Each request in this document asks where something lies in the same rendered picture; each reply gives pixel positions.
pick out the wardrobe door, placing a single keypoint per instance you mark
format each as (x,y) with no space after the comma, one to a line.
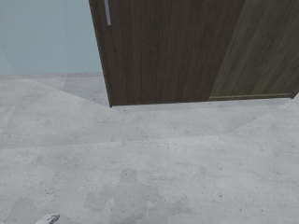
(164,50)
(263,54)

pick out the robot left hand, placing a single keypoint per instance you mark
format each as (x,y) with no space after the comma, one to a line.
(49,218)

